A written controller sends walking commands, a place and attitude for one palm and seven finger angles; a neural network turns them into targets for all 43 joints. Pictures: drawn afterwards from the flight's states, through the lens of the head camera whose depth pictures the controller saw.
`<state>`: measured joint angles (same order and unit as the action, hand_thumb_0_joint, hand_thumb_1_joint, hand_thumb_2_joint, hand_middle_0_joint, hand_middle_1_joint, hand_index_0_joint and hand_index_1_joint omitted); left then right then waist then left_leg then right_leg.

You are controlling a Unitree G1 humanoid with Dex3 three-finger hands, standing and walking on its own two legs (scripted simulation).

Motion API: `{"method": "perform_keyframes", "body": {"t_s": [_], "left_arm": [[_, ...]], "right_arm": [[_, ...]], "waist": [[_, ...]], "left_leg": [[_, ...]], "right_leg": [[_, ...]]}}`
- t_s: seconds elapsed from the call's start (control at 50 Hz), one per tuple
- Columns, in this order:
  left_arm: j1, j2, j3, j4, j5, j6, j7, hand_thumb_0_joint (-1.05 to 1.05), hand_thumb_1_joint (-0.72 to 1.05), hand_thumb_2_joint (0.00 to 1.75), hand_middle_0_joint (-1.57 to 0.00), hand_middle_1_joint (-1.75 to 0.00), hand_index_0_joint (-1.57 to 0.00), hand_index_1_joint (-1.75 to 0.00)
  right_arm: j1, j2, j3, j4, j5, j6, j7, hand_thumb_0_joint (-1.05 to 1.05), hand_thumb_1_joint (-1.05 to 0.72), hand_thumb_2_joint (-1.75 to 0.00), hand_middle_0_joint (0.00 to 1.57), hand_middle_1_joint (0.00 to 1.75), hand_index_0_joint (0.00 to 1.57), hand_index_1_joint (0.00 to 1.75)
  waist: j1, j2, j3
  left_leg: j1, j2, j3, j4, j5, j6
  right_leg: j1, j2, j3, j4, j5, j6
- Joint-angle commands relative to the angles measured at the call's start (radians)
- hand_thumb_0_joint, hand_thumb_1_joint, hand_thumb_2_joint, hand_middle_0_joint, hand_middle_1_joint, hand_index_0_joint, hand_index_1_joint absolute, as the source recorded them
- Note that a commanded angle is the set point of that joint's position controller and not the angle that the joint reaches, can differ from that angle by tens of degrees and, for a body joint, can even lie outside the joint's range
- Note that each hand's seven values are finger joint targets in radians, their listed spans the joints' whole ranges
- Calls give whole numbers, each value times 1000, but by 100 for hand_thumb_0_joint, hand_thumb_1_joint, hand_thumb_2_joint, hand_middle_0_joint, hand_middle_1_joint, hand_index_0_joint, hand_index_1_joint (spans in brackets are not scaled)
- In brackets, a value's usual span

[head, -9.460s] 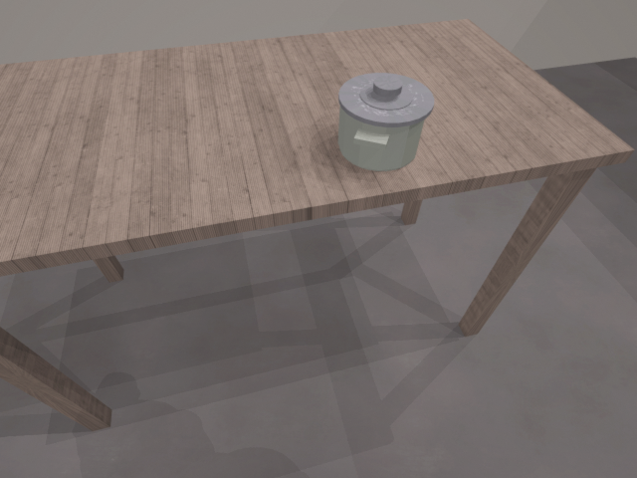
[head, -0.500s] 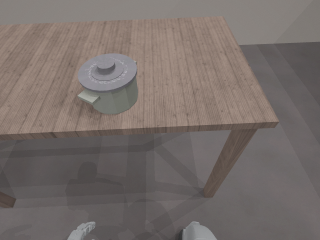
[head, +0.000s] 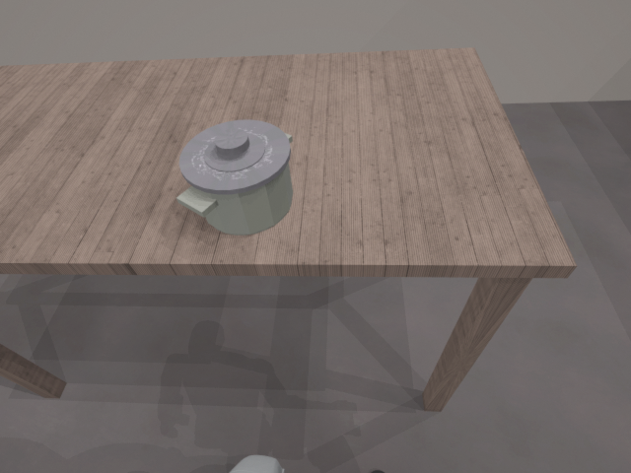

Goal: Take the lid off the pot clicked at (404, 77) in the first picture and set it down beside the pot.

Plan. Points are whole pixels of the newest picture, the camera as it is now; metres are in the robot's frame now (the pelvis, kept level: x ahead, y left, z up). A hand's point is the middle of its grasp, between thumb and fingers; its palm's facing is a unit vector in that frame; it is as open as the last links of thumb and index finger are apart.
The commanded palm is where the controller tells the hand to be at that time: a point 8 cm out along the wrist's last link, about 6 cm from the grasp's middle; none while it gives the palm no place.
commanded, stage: come to a stop and stand still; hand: left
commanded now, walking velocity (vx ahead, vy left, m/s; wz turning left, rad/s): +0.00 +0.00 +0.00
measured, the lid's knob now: (232, 142) +0.50 +0.17 +0.15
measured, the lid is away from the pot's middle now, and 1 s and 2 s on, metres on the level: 0.00 0.00 0.00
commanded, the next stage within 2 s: look again from close up in 1.06 s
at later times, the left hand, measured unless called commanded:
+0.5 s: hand out of the picture -0.05 +0.23 -0.17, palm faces +0.03 -0.97 -0.24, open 7.4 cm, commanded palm none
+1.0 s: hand out of the picture -0.08 +0.19 -0.17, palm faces +0.04 -0.98 -0.19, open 7.3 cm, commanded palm none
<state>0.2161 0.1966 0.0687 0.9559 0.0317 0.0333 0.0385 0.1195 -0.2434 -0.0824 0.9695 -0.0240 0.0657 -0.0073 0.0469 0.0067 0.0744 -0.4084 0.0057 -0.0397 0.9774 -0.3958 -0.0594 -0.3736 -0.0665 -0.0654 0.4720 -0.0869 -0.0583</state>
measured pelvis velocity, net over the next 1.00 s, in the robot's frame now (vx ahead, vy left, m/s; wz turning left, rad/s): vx -0.08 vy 0.02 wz -0.02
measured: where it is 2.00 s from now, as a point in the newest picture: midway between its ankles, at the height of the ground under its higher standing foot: outside the picture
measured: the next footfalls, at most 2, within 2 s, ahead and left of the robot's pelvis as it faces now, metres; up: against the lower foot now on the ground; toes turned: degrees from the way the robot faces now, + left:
left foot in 0.14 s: -0.03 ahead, +0.15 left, +0.00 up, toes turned +0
right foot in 0.46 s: -0.05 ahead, -0.06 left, +0.00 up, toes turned -2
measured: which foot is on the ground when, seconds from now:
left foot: up 0.00-0.12, down 0.14-1.00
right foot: down 0.00-0.12, up 0.14-0.44, down 0.46-1.00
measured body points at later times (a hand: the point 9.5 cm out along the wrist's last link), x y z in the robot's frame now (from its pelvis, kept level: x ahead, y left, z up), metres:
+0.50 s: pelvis -0.05 +0.05 +0.00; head -0.02 +0.03 +0.45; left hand -0.05 +0.28 -0.15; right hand -0.07 -0.16 -0.17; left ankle -0.06 +0.15 -0.74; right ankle -0.10 -0.06 -0.74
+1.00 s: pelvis -0.08 +0.02 +0.00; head -0.07 +0.01 +0.45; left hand -0.09 +0.24 -0.15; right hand -0.10 -0.19 -0.16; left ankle -0.06 +0.15 -0.74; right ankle -0.09 -0.06 -0.74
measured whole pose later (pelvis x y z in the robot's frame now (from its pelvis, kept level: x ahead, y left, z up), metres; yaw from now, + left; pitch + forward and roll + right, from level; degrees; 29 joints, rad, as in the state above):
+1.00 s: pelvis -0.08 +0.02 +0.00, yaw -1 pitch -2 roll +1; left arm 0.30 0.11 0.02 1.13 0.00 0.00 0.04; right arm 0.29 -0.13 -0.01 1.16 -0.01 -0.01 -0.04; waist -0.01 0.01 0.04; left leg -0.19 0.01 0.03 0.40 -0.19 -0.01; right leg -0.14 0.04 -0.03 0.43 -0.26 -0.06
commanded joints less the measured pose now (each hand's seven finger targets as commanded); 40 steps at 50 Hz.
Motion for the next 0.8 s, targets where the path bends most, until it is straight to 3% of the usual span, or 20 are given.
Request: {"method": "perform_keyframes", "body": {"t_s": [0.0, 0.02, 0.06, 0.08, 0.1, 0.12, 0.14, 0.16, 0.2, 0.24, 0.3, 0.34, 0.38, 0.42, 0.44, 0.46, 0.48, 0.52, 0.62, 0.78], "left_arm": [[20, 213, 42, -63, 13, -9, 2, 0, 90, 90, -20, -30, -20, -30], [20, 218, 42, -56, 11, -4, 2, 0, 90, 90, -20, -30, -20, -30], [-7, 208, 40, -52, 1, 2, 2, 0, 90, 90, -20, -30, -20, -30], [-2, 169, 26, -50, -9, 5, 0, 0, 90, 90, -20, -30, -20, -30], [33, 106, 15, -49, -22, 9, -3, 0, 90, 90, -20, -30, -20, -30], [65, 77, 6, -44, -22, 16, -2, 0, 90, 90, -20, -30, -20, -30], [49, 93, 9, -38, -20, 21, -4, 0, 90, 90, -20, -30, -20, -30], [61, 108, 16, -13, -6, 27, -8, 0, 90, 90, -20, -30, -20, -30], [108, 104, 18, 24, -7, 21, -14, 0, 90, 90, -20, -30, -20, -30], [120, 91, 8, 42, -13, 5, -15, 0, 90, 90, -20, -30, -20, -30], [77, 70, -14, 39, -20, -12, -8, 0, 90, 90, -20, -30, -20, -30], [32, 50, -28, 36, -26, -16, -4, 0, 90, 90, -20, -30, -20, -30], [71, 37, -31, 65, -32, -22, -1, 0, 90, 90, -20, -30, -20, -30], [142, 53, -32, 112, -32, -37, 5, 0, 90, 90, -20, -30, -20, -30], [146, 61, -32, 126, -29, -42, 10, 0, 90, 90, -20, -30, -20, -30], [142, 74, -32, 128, -29, -47, 10, 0, 90, 90, -20, -30, -20, -30], [137, 71, -36, 132, -29, -48, 10, 0, 90, 90, -20, -30, -20, -30], [128, 54, -38, 137, -31, -59, 12, 0, 90, 90, -20, -30, -20, -30], [102, 37, -39, 131, -31, -48, 12, 0, 90, 90, -20, -30, -20, -30], [108, 38, -37, 139, -29, -45, 5, 0, 90, 90, -20, -30, -20, -30]], "right_arm": [[144, -18, 6, -20, 14, -13, 14, 0, -90, -90, 20, 30, 20, 30], [175, -12, 9, -8, 17, -17, 14, 0, -90, -90, 20, 30, 20, 30], [297, 1, 14, 28, 19, -30, 9, 0, -90, -90, 20, 30, 20, 30], [325, -21, 16, 35, 15, -40, 2, 0, -90, -90, 20, 30, 20, 30], [282, -78, 6, 8, 3, -45, -4, 0, -90, -90, 20, 30, 20, 30], [159, -136, -1, -48, 1, -35, -10, 0, -90, -90, 20, 30, 20, 30], [70, -138, 14, -81, -7, -33, -13, 0, -90, -90, 20, 30, 20, 30], [17, -96, 24, -72, -5, -44, -18, 0, -90, -90, 20, 30, 20, 30], [18, -62, 39, -53, 3, -52, -30, 0, -90, -90, 20, 30, 20, 30], [68, -55, 46, -25, 10, -63, -35, 0, -90, -90, 20, 30, 20, 30], [178, -37, 47, 31, 11, -74, -43, 0, -90, -90, 20, 30, 20, 30], [231, -28, 51, 57, 8, -75, -46, 0, -90, -90, 20, 30, 20, 30], [251, -30, 48, 83, 10, -79, -47, 0, -90, -90, 20, 30, 20, 30], [246, -9, 50, 94, 26, -86, -45, 0, -90, -90, 20, 30, 20, 30], [235, 15, 53, 93, 31, -88, -42, 0, -90, -90, 20, 30, 20, 30], [229, 32, 58, 92, 29, -89, -40, 0, -90, -90, 20, 30, 20, 30], [231, 40, 59, 99, 26, -90, -36, 0, -90, -90, 20, 30, 20, 30], [237, 23, 53, 121, 20, -84, -36, 0, -90, -90, 20, 30, 20, 30], [233, 36, 57, 157, 17, -79, -34, 0, -90, -90, 20, 30, 20, 30], [238, 50, 60, 167, 12, -71, -32, 0, -90, -90, 20, 30, 20, 30]], "waist": [[-17, -247, -89], [-25, -240, -95], [-81, -192, -110], [-86, -57, -104], [-71, 186, -64], [-42, 324, 2], [-24, 251, 48], [3, 247, 42], [22, 175, 33], [9, 108, -7], [-40, 149, -68], [-68, 153, -50], [-57, 121, -88], [-32, 22, -113], [-42, -50, -87], [-48, -76, -78], [-54, -57, -83], [-55, -187, -123], [-52, -30, 3], [-55, -16, 57]], "left_leg": [[130, -29, 75, -238, -73, 28], [185, -38, 95, -330, -63, 34], [344, -50, 115, -574, 63, 56], [375, -6, 62, -692, 75, 67], [309, 176, -189, -825, -74, 116], [95, 318, -315, -894, -196, 146], [-76, 324, -299, -921, -205, 182], [-98, 252, -231, -915, -140, 168], [8, 179, -125, -820, 45, 154], [140, 166, -98, -783, 184, 173], [354, 194, -114, -717, 456, 203], [356, 218, -147, -699, 583, 221], [370, 209, -148, -659, 666, 208], [270, 157, -115, -591, 569, 151], [211, 103, -61, -571, 451, 107], [205, 66, -28, -582, 355, 85], [240, 54, -22, -602, 352, 78], [270, 69, -8, -579, 363, 74], [269, 78, -17, -621, 309, 75], [243, 69, -13, -633, 201, 70]], "right_leg": [[66, -197, 286, -310, -348, -72], [54, -182, 277, -311, -361, -62], [-1, -143, 228, -262, -375, 1], [-37, -92, 176, -139, -377, 35], [-137, 12, 82, 83, -385, 73], [-145, 63, 40, 258, -398, 83], [-69, 42, 89, 347, -367, 72], [-31, 54, 113, 418, -295, 75], [-66, 72, 109, 515, -237, 76], [-103, 63, 96, 501, -241, 84], [-119, 36, 71, 350, -298, 95], [-44, 24, 58, 209, -360, 89], [69, 28, 50, 48, -291, 80], [251, -4, 97, -136, -44, 64], [274, -62, 173, -133, 78, 32], [261, -115, 196, -124, 167, 5], [237, -125, 188, -107, 193, -9], [256, -91, 170, -101, 235, -6], [146, -45, 160, -142, -28, 8], [90, -36, 180, -190, -205, 7]]}}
